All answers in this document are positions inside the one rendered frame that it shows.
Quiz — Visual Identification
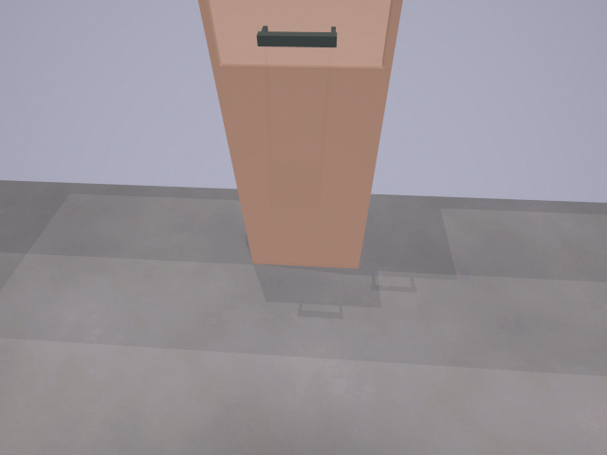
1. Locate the handle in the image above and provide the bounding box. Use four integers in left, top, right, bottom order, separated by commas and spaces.
257, 26, 337, 47

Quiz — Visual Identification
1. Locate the cabinet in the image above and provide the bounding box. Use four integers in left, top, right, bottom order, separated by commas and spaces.
198, 0, 403, 269

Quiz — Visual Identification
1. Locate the drawer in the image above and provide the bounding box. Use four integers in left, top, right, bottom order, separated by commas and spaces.
210, 0, 391, 66

